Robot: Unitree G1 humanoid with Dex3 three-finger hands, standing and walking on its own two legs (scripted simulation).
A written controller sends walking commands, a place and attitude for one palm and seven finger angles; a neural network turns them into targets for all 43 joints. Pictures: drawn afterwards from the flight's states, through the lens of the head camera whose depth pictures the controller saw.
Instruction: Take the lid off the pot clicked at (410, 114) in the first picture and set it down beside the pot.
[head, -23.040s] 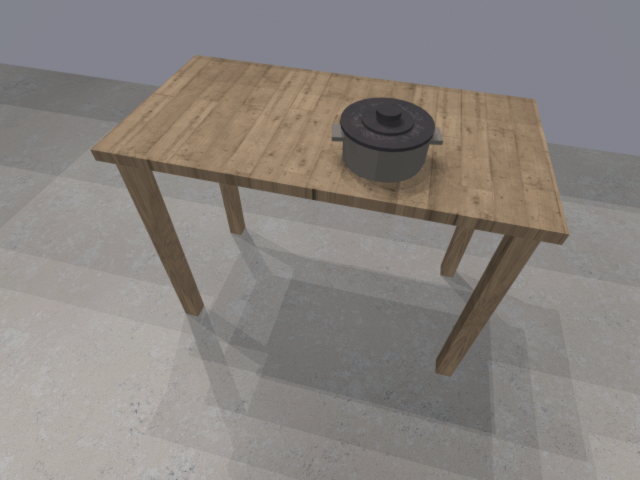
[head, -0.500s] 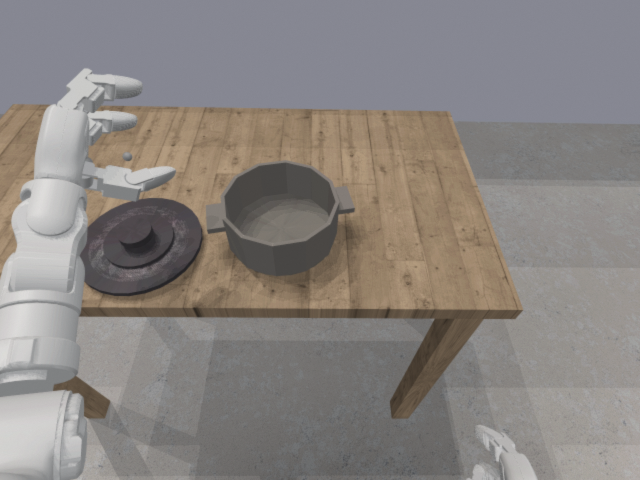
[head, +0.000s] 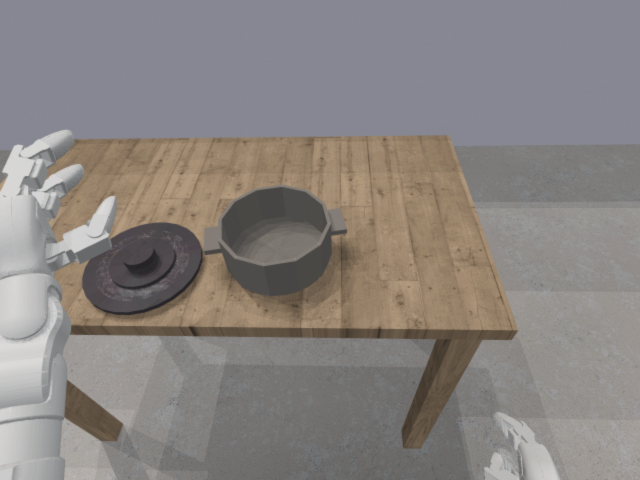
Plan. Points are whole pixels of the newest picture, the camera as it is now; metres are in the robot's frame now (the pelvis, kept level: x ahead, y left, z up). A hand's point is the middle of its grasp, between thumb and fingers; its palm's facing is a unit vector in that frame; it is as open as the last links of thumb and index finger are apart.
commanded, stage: draw the hand back to the body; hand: left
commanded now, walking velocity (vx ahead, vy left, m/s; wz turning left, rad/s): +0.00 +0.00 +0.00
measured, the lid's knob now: (138, 255) +0.44 +0.35 -0.01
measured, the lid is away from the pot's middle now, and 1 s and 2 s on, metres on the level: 0.23 0.23 0.23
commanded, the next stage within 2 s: step back with the hand held close in 1.08 s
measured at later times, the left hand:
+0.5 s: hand (65, 297) +0.23 +0.26 +0.18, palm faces +0.43 -0.86 -0.28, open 7.5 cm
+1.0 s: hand (27, 385) +0.16 +0.26 +0.16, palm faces +0.38 -0.85 -0.36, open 7.5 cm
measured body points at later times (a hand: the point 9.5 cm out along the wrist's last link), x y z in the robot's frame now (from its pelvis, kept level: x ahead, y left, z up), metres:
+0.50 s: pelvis -0.02 +0.00 +0.00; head -0.03 -0.02 +0.45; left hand +0.21 +0.30 +0.20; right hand +0.17 -0.22 -0.08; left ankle -0.01 +0.13 -0.74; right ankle -0.05 -0.11 -0.74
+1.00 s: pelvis -0.02 +0.02 +0.00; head -0.04 +0.01 +0.45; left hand +0.13 +0.31 +0.18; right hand +0.18 -0.19 -0.07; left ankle -0.01 +0.13 -0.74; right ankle -0.05 -0.11 -0.74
